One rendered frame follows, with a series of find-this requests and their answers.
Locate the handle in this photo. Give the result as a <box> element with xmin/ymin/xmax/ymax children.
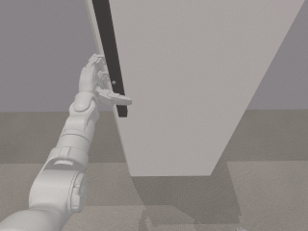
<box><xmin>91</xmin><ymin>0</ymin><xmax>128</xmax><ymax>117</ymax></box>

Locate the robot left forearm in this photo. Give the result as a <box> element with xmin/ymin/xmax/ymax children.
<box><xmin>29</xmin><ymin>91</ymin><xmax>99</xmax><ymax>207</ymax></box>

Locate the left robot hand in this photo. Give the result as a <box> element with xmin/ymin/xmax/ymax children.
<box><xmin>78</xmin><ymin>53</ymin><xmax>133</xmax><ymax>107</ymax></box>

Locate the robot left upper arm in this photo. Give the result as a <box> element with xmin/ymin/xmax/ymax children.
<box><xmin>0</xmin><ymin>169</ymin><xmax>87</xmax><ymax>231</ymax></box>

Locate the fridge door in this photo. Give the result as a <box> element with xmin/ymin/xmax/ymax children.
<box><xmin>87</xmin><ymin>0</ymin><xmax>305</xmax><ymax>177</ymax></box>

